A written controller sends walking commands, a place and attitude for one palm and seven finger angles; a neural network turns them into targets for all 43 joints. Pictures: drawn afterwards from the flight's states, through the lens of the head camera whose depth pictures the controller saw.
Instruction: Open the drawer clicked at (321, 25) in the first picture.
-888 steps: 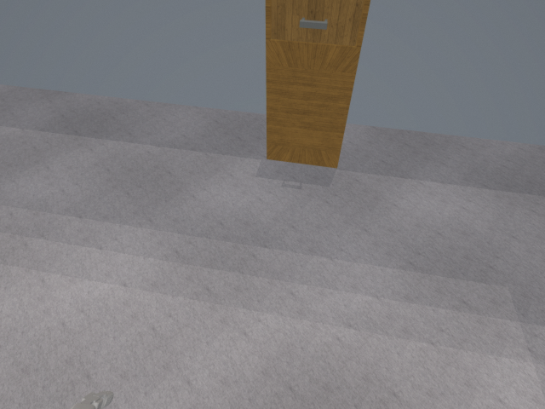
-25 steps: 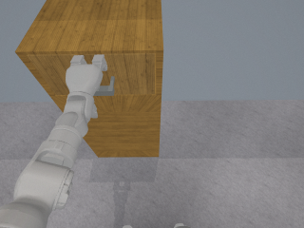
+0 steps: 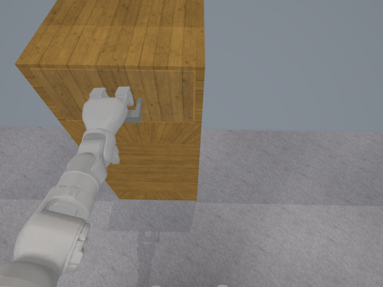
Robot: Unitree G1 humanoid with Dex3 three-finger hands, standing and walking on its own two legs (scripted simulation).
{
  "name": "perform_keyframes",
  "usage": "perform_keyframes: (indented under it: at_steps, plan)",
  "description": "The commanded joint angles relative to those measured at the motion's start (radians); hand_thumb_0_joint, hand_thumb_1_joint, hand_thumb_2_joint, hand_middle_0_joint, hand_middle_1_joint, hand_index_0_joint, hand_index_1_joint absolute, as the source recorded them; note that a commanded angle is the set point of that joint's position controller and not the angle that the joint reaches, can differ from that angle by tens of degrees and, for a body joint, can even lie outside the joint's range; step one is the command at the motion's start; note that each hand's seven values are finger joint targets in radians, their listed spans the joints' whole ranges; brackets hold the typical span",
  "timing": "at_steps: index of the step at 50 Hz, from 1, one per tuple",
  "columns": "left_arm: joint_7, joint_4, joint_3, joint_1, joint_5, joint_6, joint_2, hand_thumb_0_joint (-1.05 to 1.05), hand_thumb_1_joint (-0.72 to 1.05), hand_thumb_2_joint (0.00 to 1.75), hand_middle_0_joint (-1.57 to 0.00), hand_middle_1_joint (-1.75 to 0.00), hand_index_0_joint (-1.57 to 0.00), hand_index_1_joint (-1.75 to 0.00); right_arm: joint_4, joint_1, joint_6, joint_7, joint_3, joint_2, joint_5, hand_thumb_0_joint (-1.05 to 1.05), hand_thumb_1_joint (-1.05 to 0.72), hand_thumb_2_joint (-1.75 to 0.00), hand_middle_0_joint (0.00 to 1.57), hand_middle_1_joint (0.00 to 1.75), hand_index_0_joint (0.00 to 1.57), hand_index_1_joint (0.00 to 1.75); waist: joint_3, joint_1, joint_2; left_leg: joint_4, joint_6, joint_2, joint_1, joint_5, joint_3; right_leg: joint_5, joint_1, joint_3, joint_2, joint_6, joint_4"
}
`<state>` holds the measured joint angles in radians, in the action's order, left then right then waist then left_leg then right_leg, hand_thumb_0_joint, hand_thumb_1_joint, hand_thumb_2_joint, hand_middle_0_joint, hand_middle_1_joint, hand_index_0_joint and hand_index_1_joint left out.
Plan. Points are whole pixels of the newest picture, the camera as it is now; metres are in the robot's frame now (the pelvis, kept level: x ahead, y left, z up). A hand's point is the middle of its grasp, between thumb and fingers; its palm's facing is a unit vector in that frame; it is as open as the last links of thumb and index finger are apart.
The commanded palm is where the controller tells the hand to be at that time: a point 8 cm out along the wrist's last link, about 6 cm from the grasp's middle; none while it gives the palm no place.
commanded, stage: lower the fingers behind the handle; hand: left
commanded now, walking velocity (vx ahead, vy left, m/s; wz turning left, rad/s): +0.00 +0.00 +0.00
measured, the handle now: (119, 109) +0.52 +0.17 +0.03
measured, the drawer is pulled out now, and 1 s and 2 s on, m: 0.00 0.00 0.00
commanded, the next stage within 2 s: close the thumb around the handle in 0.90 s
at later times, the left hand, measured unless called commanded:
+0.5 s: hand (117, 133) +0.46 +0.17 +0.00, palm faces -0.01 -0.03 -1.00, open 13.9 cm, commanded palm +0.44 +0.17 +0.05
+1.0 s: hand (118, 131) +0.47 +0.17 +0.00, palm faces -0.03 -0.02 -1.00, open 13.8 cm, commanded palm +0.45 +0.17 +0.05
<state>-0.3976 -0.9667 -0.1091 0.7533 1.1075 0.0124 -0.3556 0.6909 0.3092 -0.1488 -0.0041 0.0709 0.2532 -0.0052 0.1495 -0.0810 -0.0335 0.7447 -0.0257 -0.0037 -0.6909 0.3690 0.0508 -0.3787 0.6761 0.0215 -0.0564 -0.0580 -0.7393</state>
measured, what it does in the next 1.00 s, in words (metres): stands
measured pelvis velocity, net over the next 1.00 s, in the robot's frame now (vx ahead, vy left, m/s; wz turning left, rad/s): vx -0.01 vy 0.01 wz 0.00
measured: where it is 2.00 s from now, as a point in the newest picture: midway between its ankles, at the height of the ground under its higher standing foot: outside the picture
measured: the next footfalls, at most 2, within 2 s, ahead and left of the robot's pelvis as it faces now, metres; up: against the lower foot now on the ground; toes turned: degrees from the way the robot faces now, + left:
none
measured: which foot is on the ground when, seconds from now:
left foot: down 0.00-1.00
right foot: down 0.00-1.00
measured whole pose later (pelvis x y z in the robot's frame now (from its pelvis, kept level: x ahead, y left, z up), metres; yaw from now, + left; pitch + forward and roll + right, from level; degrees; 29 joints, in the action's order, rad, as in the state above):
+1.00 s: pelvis -0.01 +0.01 -0.01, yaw +0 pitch +20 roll -1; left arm -0.41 -1.09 -0.14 0.84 1.10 -0.02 -0.34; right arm 0.70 0.35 -0.12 -0.01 0.06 0.24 -0.01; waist 0.16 -0.12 -0.05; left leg 0.84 -0.04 0.00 -0.79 0.39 0.05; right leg -0.39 0.77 0.02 -0.05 -0.04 -0.81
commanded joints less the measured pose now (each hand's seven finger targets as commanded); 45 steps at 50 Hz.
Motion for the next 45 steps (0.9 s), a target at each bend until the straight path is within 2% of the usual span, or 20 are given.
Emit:
perform_keyframes:
  at_steps: [1, 2, 6, 7, 10, 12, 14, 17, 18, 19, 21, 23, 26, 31, 34, 38, 40, 41, 43, 45]
  plan:
    - [-0.035, 0.146, 0.008, 0.516, -0.007, -0.096, -0.167, 0.0, -0.5, 0.3, -0.3, -1.2, -0.3, -1.2, -0.055, 0.092, 0.016, -0.007, 0.053, 0.128, 0.002, 0.0, -0.9, -0.9, 0.2, 0.3, 0.2, 0.3, 0.439, -0.05, -0.008, -0.014, -0.021, 0.036, 0.27, -0.43, -0.006, 0.499, -0.227, -0.048, 0.008, 0.026, 0.085]
    - [-0.021, 0.141, 0.008, 0.549, -0.025, -0.096, -0.169, 0.0, -0.5, 0.3, -0.3, -1.2, -0.3, -1.2, -0.047, 0.099, 0.015, -0.007, 0.053, 0.129, 0.003, 0.0, -0.9, -0.9, 0.2, 0.3, 0.2, 0.3, 0.437, -0.062, 0.011, -0.017, -0.023, 0.036, 0.273, -0.429, -0.01, 0.501, -0.236, -0.047, 0.009, 0.028, 0.092]
    - [0.026, 0.048, 0.039, 0.489, -0.05, -0.109, -0.215, 0.0, -0.5, 0.3, -0.3, -1.2, -0.3, -1.2, -0.054, 0.09, 0.01, -0.026, 0.033, 0.135, 0.008, 0.0, -0.9, -0.9, 0.2, 0.3, 0.2, 0.3, 0.385, -0.049, 0.05, -0.041, -0.029, 0.042, 0.217, -0.36, -0.009, 0.479, -0.268, -0.053, 0.016, 0.034, 0.104]
    - [0.038, 0.045, 0.057, 0.484, -0.047, -0.092, -0.238, 0.0, -0.5, 0.3, -0.3, -1.2, -0.3, -1.2, -0.056, 0.089, 0.012, -0.03, 0.032, 0.137, 0.007, 0.0, -0.9, -0.9, 0.2, 0.3, 0.2, 0.3, 0.39, -0.043, 0.051, -0.04, -0.029, 0.042, 0.206, -0.363, -0.01, 0.491, -0.282, -0.059, 0.019, 0.033, 0.101]
    - [0.061, 0.058, 0.037, 0.417, -0.035, -0.033, -0.206, 0.0, -0.5, 0.3, -0.3, -1.2, -0.3, -1.2, -0.073, 0.089, 0.021, -0.037, 0.028, 0.132, 0.004, 0.0, -0.9, -0.9, 0.2, 0.3, 0.2, 0.3, 0.373, -0.029, 0.044, -0.033, -0.03, 0.042, 0.187, -0.365, -0.01, 0.503, -0.271, -0.062, 0.019, 0.032, 0.088]
    - [0.062, 0.072, 0.056, 0.38, -0.03, 0.01, -0.208, 0.0, -0.5, 0.3, -0.3, -1.2, -0.3, -1.2, -0.079, 0.093, 0.026, -0.038, 0.032, 0.128, -0.001, 0.0, -0.9, -0.9, 0.2, 0.3, 0.2, 0.3, 0.396, -0.02, 0.058, -0.019, -0.029, 0.04, 0.186, -0.391, -0.011, 0.525, -0.275, -0.063, 0.02, 0.029, 0.076]
    - [0.047, 0.084, 0.037, 0.366, -0.025, 0.038, -0.179, 0.0, -0.5, 0.3, -0.3, -1.2, -0.3, -1.2, -0.081, 0.099, 0.033, -0.035, 0.032, 0.125, -0.001, 0.0, -0.9, -0.9, 0.2, 0.3, 0.2, 0.3, 0.368, -0.022, 0.051, -0.011, -0.026, 0.038, 0.166, -0.365, -0.014, 0.494, -0.233, -0.062, 0.018, 0.029, 0.066]
    - [0.009, 0.078, 0.017, 0.399, -0.014, 0.052, -0.136, 0.0, -0.5, 0.3, -0.3, -1.2, -0.3, -1.2, -0.062, 0.11, 0.047, -0.025, 0.042, 0.122, -0.004, 0.0, -0.9, -0.9, 0.2, 0.3, 0.2, 0.3, 0.348, -0.045, 0.062, 0.016, -0.027, 0.033, 0.16, -0.345, -0.019, 0.431, -0.154, -0.055, 0.014, 0.026, 0.058]
    - [-0.007, 0.106, 0.028, 0.442, -0.009, 0.058, -0.163, 0.0, -0.5, 0.3, -0.3, -1.2, -0.3, -1.2, -0.057, 0.117, 0.05, -0.023, 0.045, 0.126, -0.004, 0.0, -0.9, -0.9, 0.2, 0.3, 0.2, 0.3, 0.367, -0.051, 0.043, 0.023, -0.026, 0.03, 0.162, -0.333, -0.021, 0.415, -0.138, -0.058, 0.015, 0.028, 0.051]
    - [-0.026, 0.106, 0.07, 0.445, 0.001, 0.057, -0.21, 0.0, -0.5, 0.3, -0.3, -1.2, -0.3, -1.2, -0.052, 0.122, 0.051, -0.023, 0.049, 0.128, -0.006, 0.0, -0.9, -0.9, 0.2, 0.3, 0.2, 0.3, 0.389, -0.042, 0.031, 0.034, -0.026, 0.032, 0.159, -0.343, -0.024, 0.414, -0.136, -0.059, 0.012, 0.023, 0.036]
    - [-0.055, 0.107, 0.037, 0.476, -0.001, 0.041, -0.166, 0.0, -0.5, 0.3, -0.3, -1.2, -0.3, -1.2, -0.04, 0.124, 0.055, -0.016, 0.05, 0.123, -0.014, 0.0, -0.9, -0.9, 0.2, 0.3, 0.2, 0.3, 0.428, -0.055, -0.002, 0.051, -0.025, 0.032, 0.177, -0.358, -0.025, 0.418, -0.117, -0.053, 0.01, 0.023, 0.023]
    - [-0.074, 0.072, 0.043, 0.46, 0.005, 0.014, -0.163, 0.0, -0.5, 0.3, -0.3, -1.2, -0.3, -1.2, -0.029, 0.133, 0.052, -0.007, 0.055, 0.125, -0.016, 0.0, -0.9, -0.9, 0.2, 0.3, 0.2, 0.3, 0.451, -0.054, -0.008, 0.068, -0.021, 0.03, 0.179, -0.392, -0.029, 0.428, -0.096, -0.044, 0.006, 0.021, 0.003]
    - [-0.084, 0.058, 0.021, 0.476, -0.002, -0.033, -0.132, 0.0, -0.5, 0.3, -0.3, -1.2, -0.3, -1.2, -0.029, 0.133, 0.044, 0.003, 0.054, 0.128, -0.016, 0.0, -0.9, -0.9, 0.2, 0.3, 0.2, 0.3, 0.446, -0.052, -0.026, 0.068, -0.018, 0.03, 0.185, -0.387, -0.028, 0.41, -0.083, -0.036, 0.0, 0.018, 0.005]
    - [-0.06, 0.029, 0.019, 0.51, -0.012, -0.097, -0.153, 0.0, -0.5, 0.3, -0.3, -1.2, -0.3, -1.2, -0.039, 0.13, 0.027, -0.004, 0.048, 0.135, -0.008, 0.0, -0.9, -0.9, 0.2, 0.3, 0.2, 0.3, 0.436, -0.065, 0.013, 0.045, -0.023, 0.03, 0.189, -0.368, -0.031, 0.402, -0.115, -0.033, -0.003, 0.023, 0.025]
    - [-0.03, 0.011, 0.033, 0.472, -0.024, -0.094, -0.169, 0.0, -0.5, 0.3, -0.3, -1.2, -0.3, -1.2, -0.05, 0.126, 0.024, -0.013, 0.042, 0.134, -0.003, 0.0, -0.9, -0.9, 0.2, 0.3, 0.2, 0.3, 0.423, -0.054, 0.025, 0.031, -0.026, 0.031, 0.182, -0.35, -0.029, 0.399, -0.142, -0.037, 0.0, 0.024, 0.037]
    - [-0.005, 0.008, -0.006, 0.474, -0.022, -0.061, -0.13, 0.0, -0.5, 0.3, -0.3, -1.2, -0.3, -1.2, -0.056, 0.128, 0.034, -0.023, 0.036, 0.133, -0.002, 0.0, -0.9, -0.9, 0.2, 0.3, 0.2, 0.3, 0.366, -0.068, 0.031, 0.024, -0.028, 0.028, 0.168, -0.319, -0.033, 0.363, -0.107, -0.037, 0.002, 0.024, 0.046]
    - [-0.002, -0.004, 0.006, 0.468, -0.019, -0.048, -0.149, 0.0, -0.5, 0.3, -0.3, -1.2, -0.3, -1.2, -0.056, 0.129, 0.04, -0.027, 0.033, 0.135, 0.0, 0.0, -0.9, -0.9, 0.2, 0.3, 0.2, 0.3, 0.334, -0.07, 0.052, 0.021, -0.029, 0.027, 0.144, -0.281, -0.033, 0.327, -0.095, -0.038, 0.003, 0.026, 0.052]
    - [-0.004, 0.015, 0.027, 0.479, -0.018, -0.037, -0.177, 0.0, -0.5, 0.3, -0.3, -1.2, -0.3, -1.2, -0.059, 0.134, 0.043, -0.028, 0.032, 0.136, -0.001, 0.0, -0.9, -0.9, 0.2, 0.3, 0.2, 0.3, 0.343, -0.062, 0.033, 0.02, -0.028, 0.025, 0.146, -0.284, -0.036, 0.322, -0.095, -0.037, 0.003, 0.023, 0.044]
    - [-0.008, 0.034, 0.029, 0.476, -0.016, -0.02, -0.173, 0.0, -0.5, 0.3, -0.3, -1.2, -0.3, -1.2, -0.062, 0.137, 0.046, -0.027, 0.035, 0.132, -0.003, 0.0, -0.9, -0.9, 0.2, 0.3, 0.2, 0.3, 0.395, -0.054, 0.019, 0.028, -0.026, 0.025, 0.168, -0.311, -0.036, 0.339, -0.104, -0.038, 0.003, 0.02, 0.032]
    - [-0.018, 0.031, 0.019, 0.468, -0.016, -0.014, -0.151, 0.0, -0.5, 0.3, -0.3, -1.2, -0.3, -1.2, -0.058, 0.14, 0.05, -0.024, 0.037, 0.13, -0.006, 0.0, -0.9, -0.9, 0.2, 0.3, 0.2, 0.3, 0.39, -0.056, 0.004, 0.038, -0.025, 0.023, 0.177, -0.323, -0.035, 0.337, -0.077, -0.035, 0.0, 0.019, 0.03]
